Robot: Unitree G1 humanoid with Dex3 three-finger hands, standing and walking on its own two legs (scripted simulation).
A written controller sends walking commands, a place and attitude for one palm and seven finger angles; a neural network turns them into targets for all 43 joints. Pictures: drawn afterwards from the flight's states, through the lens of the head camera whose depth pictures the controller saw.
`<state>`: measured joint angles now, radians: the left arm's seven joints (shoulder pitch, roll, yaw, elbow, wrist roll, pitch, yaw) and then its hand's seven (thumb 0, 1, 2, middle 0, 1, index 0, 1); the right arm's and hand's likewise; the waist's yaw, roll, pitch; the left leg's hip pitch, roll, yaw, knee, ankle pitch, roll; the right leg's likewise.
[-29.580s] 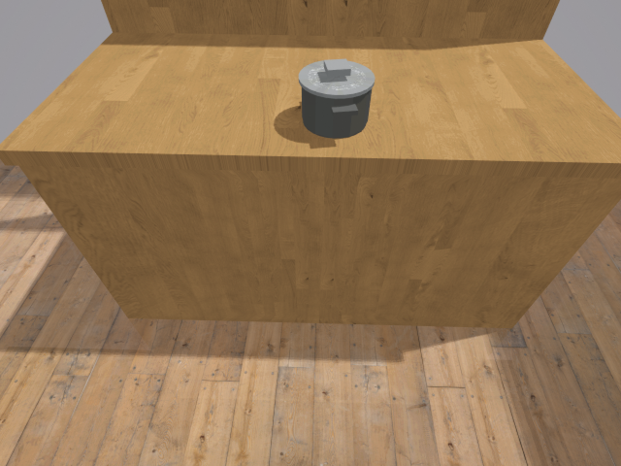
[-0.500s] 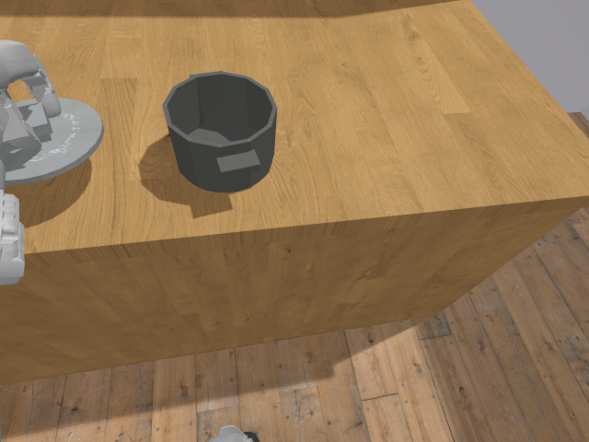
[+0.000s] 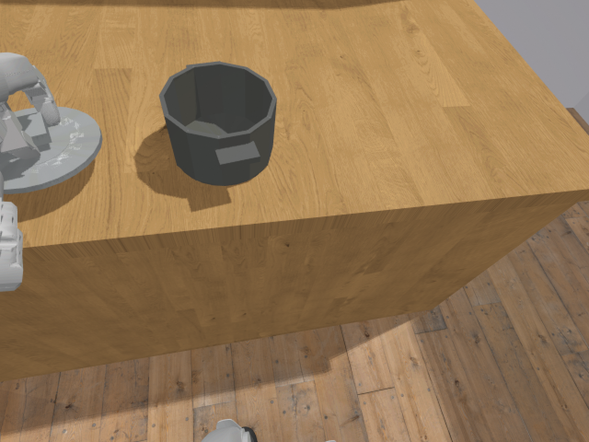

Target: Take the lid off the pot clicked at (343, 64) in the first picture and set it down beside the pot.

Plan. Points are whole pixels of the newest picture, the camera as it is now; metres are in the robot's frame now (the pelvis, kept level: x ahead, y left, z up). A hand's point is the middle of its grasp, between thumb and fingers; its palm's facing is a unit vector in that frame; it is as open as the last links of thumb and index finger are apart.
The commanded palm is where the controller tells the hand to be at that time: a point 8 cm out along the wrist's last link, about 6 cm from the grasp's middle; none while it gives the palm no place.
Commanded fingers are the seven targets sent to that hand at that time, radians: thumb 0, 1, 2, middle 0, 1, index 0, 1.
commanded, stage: lower the lid onto the table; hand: left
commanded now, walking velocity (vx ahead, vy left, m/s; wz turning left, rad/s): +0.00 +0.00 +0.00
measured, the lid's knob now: (24, 131) +0.51 +0.31 +0.10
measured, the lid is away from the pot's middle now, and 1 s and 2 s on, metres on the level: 0.25 0.25 0.25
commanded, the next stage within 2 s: open the fingers wide in 0.34 s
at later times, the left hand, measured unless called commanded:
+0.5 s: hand (38, 141) +0.50 +0.28 +0.10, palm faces -0.45 -0.15 -0.88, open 8.9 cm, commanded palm +0.52 +0.28 +0.16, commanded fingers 0.00 0.53 0.94 -0.62 -1.09 -0.63 -1.06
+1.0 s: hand (26, 159) +0.47 +0.29 +0.10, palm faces -0.42 -0.11 -0.90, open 8.9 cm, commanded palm +0.51 +0.28 +0.16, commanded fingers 0.00 0.15 0.75 -0.44 -0.93 -0.44 -0.92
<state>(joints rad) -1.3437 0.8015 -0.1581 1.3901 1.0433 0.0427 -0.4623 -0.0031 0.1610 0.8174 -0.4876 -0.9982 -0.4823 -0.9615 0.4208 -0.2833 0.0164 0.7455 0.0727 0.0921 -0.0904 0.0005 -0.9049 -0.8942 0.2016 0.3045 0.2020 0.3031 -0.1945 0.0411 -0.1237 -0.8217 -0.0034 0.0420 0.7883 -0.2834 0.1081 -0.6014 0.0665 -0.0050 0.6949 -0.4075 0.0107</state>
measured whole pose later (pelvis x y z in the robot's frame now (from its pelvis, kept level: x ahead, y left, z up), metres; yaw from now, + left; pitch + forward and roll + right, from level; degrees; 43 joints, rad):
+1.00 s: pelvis -0.01 -0.01 +0.00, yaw +1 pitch +16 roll -4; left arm -1.12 0.75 -0.11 1.18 1.02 -0.04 -0.36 0.00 0.19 0.75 -0.48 -0.97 -0.48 -0.95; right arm 0.36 -0.29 0.01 0.70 0.08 0.14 -0.10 0.00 -0.91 -0.89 0.20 0.30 0.20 0.30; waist -0.15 0.04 -0.11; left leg -0.80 -0.01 0.03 0.79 -0.27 0.10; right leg -0.58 0.06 -0.02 0.72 -0.41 0.00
